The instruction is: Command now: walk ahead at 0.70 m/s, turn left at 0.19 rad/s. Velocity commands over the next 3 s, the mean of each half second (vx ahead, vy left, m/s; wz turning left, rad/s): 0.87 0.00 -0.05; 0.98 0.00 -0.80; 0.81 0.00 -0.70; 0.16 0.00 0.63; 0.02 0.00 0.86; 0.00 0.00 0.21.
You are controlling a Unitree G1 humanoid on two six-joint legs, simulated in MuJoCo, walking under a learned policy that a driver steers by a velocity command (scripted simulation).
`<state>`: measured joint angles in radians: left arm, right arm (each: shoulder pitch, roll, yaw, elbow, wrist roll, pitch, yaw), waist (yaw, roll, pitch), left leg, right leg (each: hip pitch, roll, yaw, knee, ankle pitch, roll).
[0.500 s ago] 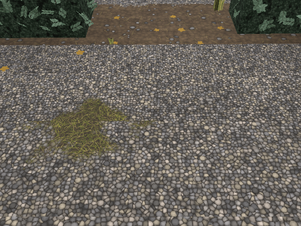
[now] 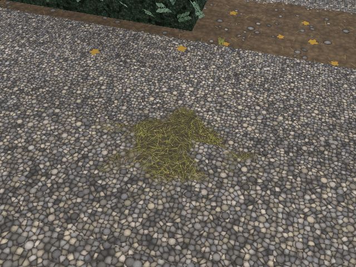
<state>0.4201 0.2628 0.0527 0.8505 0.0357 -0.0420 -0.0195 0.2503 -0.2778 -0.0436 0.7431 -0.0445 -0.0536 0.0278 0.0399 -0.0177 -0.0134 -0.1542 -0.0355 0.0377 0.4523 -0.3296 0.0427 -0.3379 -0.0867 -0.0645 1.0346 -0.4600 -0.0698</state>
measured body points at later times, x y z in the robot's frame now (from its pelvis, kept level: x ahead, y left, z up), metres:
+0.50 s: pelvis +0.35 -0.05 -0.01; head +0.36 -0.06 +0.44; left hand +0.31 +0.23 -0.14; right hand +0.51 -0.31 -0.12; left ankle +0.41 +0.12 -0.68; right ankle +0.33 -0.10 -0.74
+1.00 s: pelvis +0.82 -0.05 -0.20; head +0.85 -0.06 +0.25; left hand +1.02 +0.17 -0.33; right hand +0.71 -0.30 -0.34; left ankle +0.81 +0.08 -0.92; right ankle +0.71 -0.11 -0.77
